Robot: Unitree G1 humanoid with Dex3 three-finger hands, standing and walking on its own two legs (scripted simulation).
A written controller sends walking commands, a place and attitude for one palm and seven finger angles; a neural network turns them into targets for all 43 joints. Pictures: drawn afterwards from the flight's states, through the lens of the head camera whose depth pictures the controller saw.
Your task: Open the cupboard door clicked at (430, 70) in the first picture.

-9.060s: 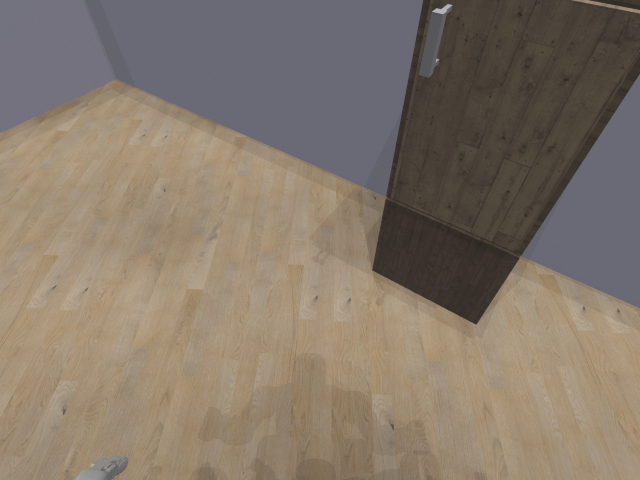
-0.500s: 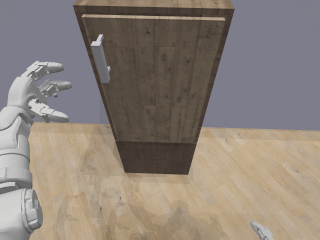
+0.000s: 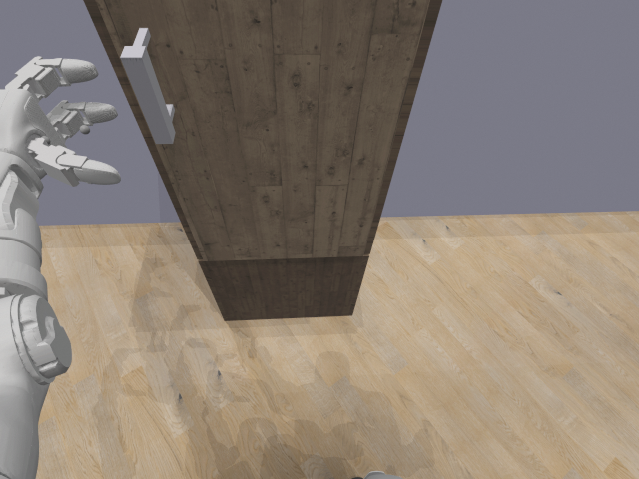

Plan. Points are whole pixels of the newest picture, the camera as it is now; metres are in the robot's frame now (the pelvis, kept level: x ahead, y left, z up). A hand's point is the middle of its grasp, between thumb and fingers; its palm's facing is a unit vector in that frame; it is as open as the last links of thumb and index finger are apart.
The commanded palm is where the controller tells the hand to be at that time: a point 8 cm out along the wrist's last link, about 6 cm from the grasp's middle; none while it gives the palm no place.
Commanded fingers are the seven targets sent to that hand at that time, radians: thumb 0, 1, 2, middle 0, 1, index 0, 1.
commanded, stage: move the hooked fingers beside the handle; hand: left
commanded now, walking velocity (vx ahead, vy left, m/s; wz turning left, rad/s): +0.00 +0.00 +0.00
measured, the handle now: (154, 88) +0.57 +0.19 +0.15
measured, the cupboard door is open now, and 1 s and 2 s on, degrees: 0 0 0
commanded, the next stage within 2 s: slide the fingers in behind the handle in 1.36 s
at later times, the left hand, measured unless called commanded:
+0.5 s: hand (95, 104) +0.53 +0.25 +0.16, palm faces -0.02 -1.00 +0.00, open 13.9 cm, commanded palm +0.50 +0.30 +0.15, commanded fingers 0.00 -0.50 0.30 -0.30 -1.20 -0.30 -1.20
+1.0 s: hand (84, 114) +0.51 +0.25 +0.16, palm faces -0.01 -1.00 +0.01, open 14.0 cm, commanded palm +0.49 +0.30 +0.15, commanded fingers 0.00 -0.50 0.30 -0.30 -1.20 -0.30 -1.20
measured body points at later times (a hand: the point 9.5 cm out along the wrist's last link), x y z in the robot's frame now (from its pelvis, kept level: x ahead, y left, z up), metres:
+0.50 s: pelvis +0.01 +0.00 -0.01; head +0.12 +0.02 +0.43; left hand +0.52 +0.30 +0.16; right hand -0.01 -0.27 -0.11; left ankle -0.02 +0.10 -0.73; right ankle +0.01 -0.13 -0.72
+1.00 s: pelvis +0.02 +0.01 -0.01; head +0.10 +0.02 +0.44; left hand +0.50 +0.31 +0.16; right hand +0.04 -0.27 -0.11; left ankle -0.02 +0.10 -0.73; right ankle +0.01 -0.13 -0.72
